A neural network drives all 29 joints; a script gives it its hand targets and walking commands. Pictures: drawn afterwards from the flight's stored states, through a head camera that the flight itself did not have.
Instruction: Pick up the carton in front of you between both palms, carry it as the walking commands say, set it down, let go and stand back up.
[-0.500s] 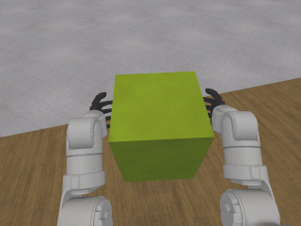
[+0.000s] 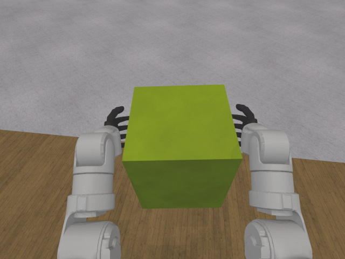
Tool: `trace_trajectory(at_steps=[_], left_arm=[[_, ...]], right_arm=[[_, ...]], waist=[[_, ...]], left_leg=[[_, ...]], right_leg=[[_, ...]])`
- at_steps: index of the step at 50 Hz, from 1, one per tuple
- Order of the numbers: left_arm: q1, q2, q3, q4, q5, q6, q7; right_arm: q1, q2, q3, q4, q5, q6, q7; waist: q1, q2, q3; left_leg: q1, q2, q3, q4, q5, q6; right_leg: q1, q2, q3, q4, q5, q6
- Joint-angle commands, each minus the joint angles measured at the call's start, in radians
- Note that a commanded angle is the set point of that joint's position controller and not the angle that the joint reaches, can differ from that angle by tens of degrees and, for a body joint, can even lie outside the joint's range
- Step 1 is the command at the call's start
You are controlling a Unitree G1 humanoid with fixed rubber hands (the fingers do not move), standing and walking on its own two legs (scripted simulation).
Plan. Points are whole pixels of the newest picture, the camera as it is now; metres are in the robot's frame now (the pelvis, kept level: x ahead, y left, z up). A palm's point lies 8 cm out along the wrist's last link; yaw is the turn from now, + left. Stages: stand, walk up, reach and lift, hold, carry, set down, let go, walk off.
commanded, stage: carry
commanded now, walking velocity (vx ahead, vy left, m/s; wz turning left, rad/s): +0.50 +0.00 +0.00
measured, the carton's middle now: (180, 151) +0.37 +0.02 +0.05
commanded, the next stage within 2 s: none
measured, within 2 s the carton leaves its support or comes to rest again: neither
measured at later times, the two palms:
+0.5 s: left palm (157, 71) +0.63 +0.11 +0.11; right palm (253, 77) +0.63 -0.19 +0.10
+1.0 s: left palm (153, 43) +0.89 +0.15 +0.08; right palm (226, 43) +0.91 -0.15 +0.08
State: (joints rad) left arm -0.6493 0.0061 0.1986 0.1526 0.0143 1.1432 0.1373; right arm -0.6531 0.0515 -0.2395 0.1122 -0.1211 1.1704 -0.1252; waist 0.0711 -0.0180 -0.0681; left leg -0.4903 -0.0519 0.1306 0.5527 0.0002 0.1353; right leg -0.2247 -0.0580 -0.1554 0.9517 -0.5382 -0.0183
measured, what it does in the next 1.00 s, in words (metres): goes down: right foot 0.04 m lower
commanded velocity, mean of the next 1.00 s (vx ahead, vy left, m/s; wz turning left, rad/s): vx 0.50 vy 0.00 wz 0.00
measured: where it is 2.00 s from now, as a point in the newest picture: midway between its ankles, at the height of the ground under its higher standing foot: (181, 142)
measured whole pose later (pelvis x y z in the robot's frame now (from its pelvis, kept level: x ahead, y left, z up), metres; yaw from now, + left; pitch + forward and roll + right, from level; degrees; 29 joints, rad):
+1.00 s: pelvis +0.55 -0.01 -0.05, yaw +0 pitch +5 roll -1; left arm -0.63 -0.02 0.19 0.10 0.03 1.17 0.14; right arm -0.62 0.03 -0.23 0.05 -0.08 1.20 -0.13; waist 0.08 0.02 -0.08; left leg -0.54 -0.02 0.09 0.46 0.11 0.07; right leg -0.13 0.08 -0.06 0.63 -0.45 -0.08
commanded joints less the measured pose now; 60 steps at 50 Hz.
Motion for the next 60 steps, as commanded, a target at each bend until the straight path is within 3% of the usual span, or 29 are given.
trace_trajectory(at_steps=[1, 3, 5, 13, 19, 21, 22, 23, 24, 25, 26, 27, 28, 29, 30, 33, 39, 43, 47, 49, 50, 51, 52, 53, 54, 55, 56, 57, 60], left_arm=[[-0.708, -1.148, -0.668, -0.057, -0.426, 0.002, -0.289], [-0.787, -1.185, -0.673, -0.115, -0.434, -0.009, -0.276], [-0.773, -1.196, -0.674, -0.161, -0.424, -0.017, -0.253], [-0.628, -1.117, -0.677, -0.261, -0.340, -0.026, -0.185], [-0.594, -0.997, -0.662, -0.254, -0.291, 0.009, -0.186], [-0.570, -0.962, -0.634, -0.202, -0.274, 0.027, -0.197], [-0.551, -0.949, -0.617, -0.168, -0.265, 0.034, -0.201], [-0.543, -0.939, -0.598, -0.138, -0.258, 0.038, -0.206], [-0.535, -0.924, -0.574, -0.109, -0.253, 0.042, -0.213], [-0.552, -0.911, -0.552, -0.073, -0.249, 0.044, -0.218], [-0.544, -0.915, -0.543, -0.038, -0.253, 0.041, -0.219], [-0.554, -0.970, -0.550, -0.033, -0.277, 0.035, -0.229], [-0.623, -1.014, -0.562, -0.068, -0.305, 0.029, -0.239], [-0.696, -1.062, -0.587, -0.108, -0.343, 0.024, -0.247], [-0.757, -1.106, -0.616, -0.148, -0.378, 0.019, -0.253], [-0.823, -1.170, -0.658, -0.224, -0.443, 0.010, -0.258], [-0.756, -1.139, -0.688, -0.284, -0.462, 0.007, -0.259], [-0.695, -1.094, -0.693, -0.269, -0.444, 0.018, -0.260], [-0.631, -1.066, -0.683, -0.173, -0.416, 0.022, -0.270], [-0.628, -1.075, -0.678, -0.122, -0.414, 0.019, -0.277], [-0.638, -1.085, -0.678, -0.097, -0.417, 0.016, -0.280], [-0.650, -1.092, -0.674, -0.073, -0.414, 0.012, -0.282], [-0.654, -1.100, -0.665, -0.054, -0.407, 0.010, -0.284], [-0.682, -1.139, -0.646, -0.012, -0.410, 0.018, -0.282], [-0.688, -1.131, -0.640, -0.024, -0.401, 0.012, -0.279], [-0.735, -1.152, -0.644, -0.055, -0.409, 0.005, -0.275], [-0.766, -1.176, -0.643, -0.082, -0.411, -0.005, -0.267], [-0.766, -1.185, -0.642, -0.105, -0.406, -0.012, -0.257], [-0.725, -1.200, -0.654, -0.162, -0.400, -0.022, -0.225]], right_arm=[[-0.509, 0.926, 0.565, 0.048, 0.332, -0.019, 0.228], [-0.654, 1.020, 0.618, -0.043, 0.410, -0.032, 0.242], [-0.751, 1.089, 0.687, -0.134, 0.492, -0.040, 0.245], [-0.709, 1.074, 0.762, -0.263, 0.572, -0.040, 0.251], [-0.651, 1.002, 0.765, -0.210, 0.563, -0.018, 0.256], [-0.641, 0.988, 0.752, -0.152, 0.553, -0.011, 0.259], [-0.644, 0.987, 0.744, -0.119, 0.551, -0.007, 0.261], [-0.643, 0.988, 0.736, -0.083, 0.549, -0.006, 0.264], [-0.652, 0.983, 0.725, -0.054, 0.545, -0.005, 0.265], [-0.673, 1.014, 0.715, -0.019, 0.541, 0.002, 0.266], [-0.669, 1.021, 0.685, 0.009, 0.530, 0.008, 0.262], [-0.707, 1.029, 0.680, -0.007, 0.524, 0.005, 0.258], [-0.739, 1.059, 0.673, -0.013, 0.523, 0.001, 0.255], [-0.749, 1.081, 0.664, -0.026, 0.520, -0.007, 0.250], [-0.755, 1.095, 0.661, -0.046, 0.516, -0.012, 0.242], [-0.743, 1.116, 0.663, -0.101, 0.501, -0.022, 0.213], [-0.679, 1.069, 0.698, -0.189, 0.459, -0.029, 0.172], [-0.648, 1.012, 0.710, -0.202, 0.438, -0.014, 0.168], [-0.591, 0.963, 0.686, -0.121, 0.401, 0.006, 0.191], [-0.572, 0.947, 0.654, -0.064, 0.384, 0.010, 0.205], [-0.557, 0.941, 0.635, -0.032, 0.374, 0.008, 0.211], [-0.553, 0.929, 0.613, -0.008, 0.367, 0.004, 0.219], [-0.540, 0.921, 0.589, 0.023, 0.366, 0.004, 0.227], [-0.548, 0.889, 0.562, 0.053, 0.351, -0.004, 0.228], [-0.522, 0.940, 0.570, 0.076, 0.371, -0.011, 0.235], [-0.577, 0.987, 0.590, 0.031, 0.400, -0.022, 0.244], [-0.664, 1.037, 0.621, -0.022, 0.441, -0.030, 0.250], [-0.731, 1.078, 0.652, -0.075, 0.483, -0.036, 0.253], [-0.787, 1.123, 0.703, -0.170, 0.556, -0.048, 0.250]], waist=[[-0.136, 0.270, -0.553], [-0.117, 0.108, -0.440], [-0.093, 0.068, -0.421], [-0.143, 0.114, -0.456], [-0.187, 0.110, -0.383], [-0.168, 0.120, -0.361], [-0.133, 0.110, -0.373], [-0.091, 0.085, -0.404], [-0.053, 0.000, -0.445], [-0.061, -0.165, -0.521], [-0.015, -0.277, -0.601], [-0.015, -0.190, -0.544], [-0.020, -0.117, -0.475], [-0.032, -0.048, -0.429], [-0.042, -0.030, -0.409], [-0.058, -0.065, -0.422], [-0.013, -0.082, -0.447], [0.019, -0.085, -0.409], [0.050, -0.088, -0.351], [0.007, -0.101, -0.349], [-0.043, -0.080, -0.379], [-0.083, -0.029, -0.422], [-0.082, 0.113, -0.490], [-0.132, 0.319, -0.571], [-0.142, 0.251, -0.566], [-0.137, 0.182, -0.490], [-0.122, 0.085, -0.441], [-0.101, 0.060, -0.408], [-0.087, 0.094, -0.418]], left_leg=[[0.857, 0.429, -0.660, -0.069, 0.135, 0.175], [0.680, 0.345, -0.560, -0.105, 0.043, 0.122], [0.539, 0.320, -0.460, -0.123, 0.119, 0.101], [0.652, 0.254, -0.312, -0.050, 0.487, 0.080], [0.661, 0.187, -0.229, 0.023, 0.469, 0.056], [0.592, 0.181, -0.198, 0.093, 0.441, 0.032], [0.533, 0.166, -0.162, 0.183, 0.467, 0.005], [0.434, 0.144, -0.118, 0.311, 0.407, -0.025], [0.231, 0.110, -0.111, 0.487, 0.075, -0.052], [-0.053, 0.021, -0.109, 0.643, -0.570, -0.088], [-0.240, -0.036, -0.141, 0.876, -0.656, -0.115], [-0.293, 0.009, -0.168, 0.856, -0.595, -0.088], [-0.308, 0.028, -0.161, 0.824, -0.537, -0.085], [-0.294, 0.057, -0.162, 0.761, -0.477, -0.094], [-0.256, 0.074, -0.163, 0.701, -0.441, -0.102], [-0.206, 0.093, -0.138, 0.596, -0.366, -0.117], [-0.325, 0.099, -0.108, 0.417, -0.179, -0.121], [-0.305, 0.059, -0.073, 0.212, -0.027, -0.101], [-0.183, 0.007, -0.023, -0.056, 0.114, -0.078], [0.020, 0.004, -0.012, -0.151, 0.151, -0.046], [0.207, 0.007, 0.008, -0.201, 0.208, -0.038], [0.430, 0.081, -0.054, -0.143, 0.276, -0.038], [0.666, 0.310, -0.315, 0.032, 0.595, -0.027], [0.909, 0.492, -0.658, 0.014, 0.452, 0.190], [0.855, 0.452, -0.720, -0.056, 0.096, 0.203], [0.747, 0.385, -0.659, -0.102, -0.035, 0.162], [0.643, 0.352, -0.603, -0.128, -0.063, 0.124], [0.545, 0.335, -0.547, -0.152, -0.043, 0.106], [0.449, 0.296, -0.428, -0.173, 0.023, 0.085]], right_leg=[[-0.546, 0.058, 0.167, 0.429, -0.087, 0.000], [-0.583, 0.012, 0.177, 0.368, 0.028, -0.010], [-0.505, -0.014, 0.182, 0.271, 0.104, -0.001], [-0.590, 0.007, 0.133, -0.001, 0.348, 0.006], [-0.461, 0.082, 0.068, -0.384, 0.621, -0.032], [-0.306, 0.090, 0.056, -0.492, 0.686, -0.059], [-0.162, 0.104, 0.029, -0.545, 0.719, -0.073], [0.029, 0.091, 0.022, -0.570, 0.775, -0.081], [0.253, -0.042, 0.151, -0.478, 0.976, -0.087], [0.527, -0.299, 0.461, -0.316, 1.335, -0.182], [0.635, -0.382, 0.713, -0.395, 0.936, -0.340], [0.541, -0.310, 0.712, -0.467, 0.642, -0.307], [0.442, -0.257, 0.655, -0.499, 0.545, -0.263], [0.347, -0.236, 0.599, -0.520, 0.553, -0.233], [0.262, -0.218, 0.547, -0.543, 0.540, -0.218], [0.198, -0.186, 0.458, -0.569, 0.589, -0.189], [0.372, -0.150, 0.345, -0.489, 0.960, -0.179], [0.429, -0.095, 0.287, -0.446, 1.042, -0.165], [0.427, -0.064, 0.252, -0.380, 1.009, -0.149], [0.341, -0.060, 0.214, -0.285, 1.026, -0.113], [0.255, -0.041, 0.166, -0.168, 1.005, -0.083], [0.083, -0.010, 0.144, -0.012, 0.792, -0.057], [-0.164, 0.045, 0.129, 0.163, 0.217, -0.033], [-0.487, 0.158, 0.168, 0.445, -0.119, 0.014], [-0.563, 0.112, 0.210, 0.479, -0.077, -0.023], [-0.588, 0.079, 0.195, 0.443, -0.010, -0.032], [-0.568, 0.055, 0.190, 0.381, 0.054, -0.031], [-0.530, 0.031, 0.193, 0.323, 0.095, -0.026], [-0.453, 0.013, 0.170, 0.201, 0.164, -0.005]])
